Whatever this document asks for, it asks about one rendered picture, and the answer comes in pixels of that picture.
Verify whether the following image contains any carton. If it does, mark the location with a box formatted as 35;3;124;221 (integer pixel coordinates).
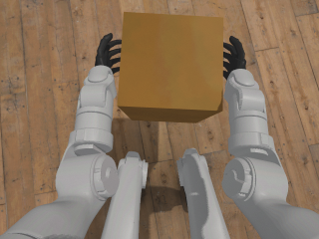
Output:
117;12;223;123

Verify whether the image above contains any robot right hand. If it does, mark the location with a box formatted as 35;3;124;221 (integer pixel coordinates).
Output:
223;36;246;80

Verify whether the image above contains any left robot shin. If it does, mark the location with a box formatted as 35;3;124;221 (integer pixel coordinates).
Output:
117;151;142;172

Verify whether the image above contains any robot left hand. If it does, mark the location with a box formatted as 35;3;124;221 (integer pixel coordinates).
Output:
95;33;122;74

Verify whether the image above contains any robot right forearm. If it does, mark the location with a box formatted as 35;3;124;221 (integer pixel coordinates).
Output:
223;69;289;188

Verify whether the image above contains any robot left upper arm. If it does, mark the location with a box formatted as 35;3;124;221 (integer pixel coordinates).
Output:
0;153;120;239

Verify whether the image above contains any robot right upper arm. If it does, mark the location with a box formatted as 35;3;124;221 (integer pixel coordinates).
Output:
221;156;319;239

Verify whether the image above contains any robot left forearm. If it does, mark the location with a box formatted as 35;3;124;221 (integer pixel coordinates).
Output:
55;65;117;189

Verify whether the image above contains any right robot thigh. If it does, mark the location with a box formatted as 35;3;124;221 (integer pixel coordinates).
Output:
176;153;230;239

